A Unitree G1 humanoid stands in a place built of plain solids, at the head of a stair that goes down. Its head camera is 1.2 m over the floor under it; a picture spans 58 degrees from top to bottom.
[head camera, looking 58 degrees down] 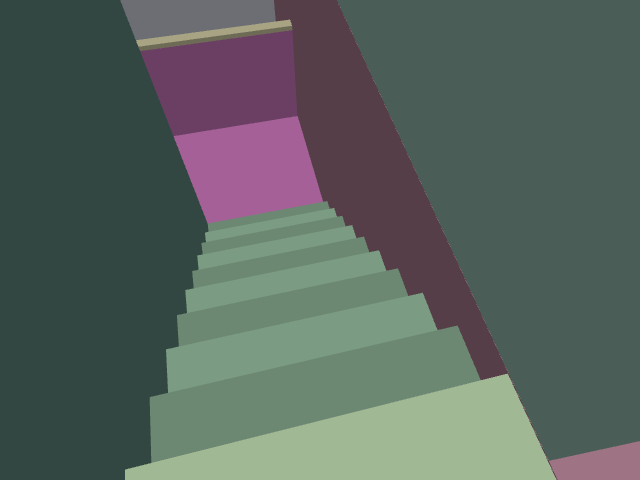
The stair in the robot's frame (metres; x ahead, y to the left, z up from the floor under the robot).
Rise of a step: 0.20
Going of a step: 0.22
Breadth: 1.02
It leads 13 degrees to the left of straight ahead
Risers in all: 10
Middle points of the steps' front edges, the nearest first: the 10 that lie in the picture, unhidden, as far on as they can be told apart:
0.20 -0.02 0.00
0.42 0.03 -0.20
0.63 0.08 -0.39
0.85 0.13 -0.59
1.06 0.18 -0.79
1.28 0.23 -0.99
1.49 0.28 -1.18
1.71 0.33 -1.38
1.92 0.38 -1.58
2.14 0.44 -1.77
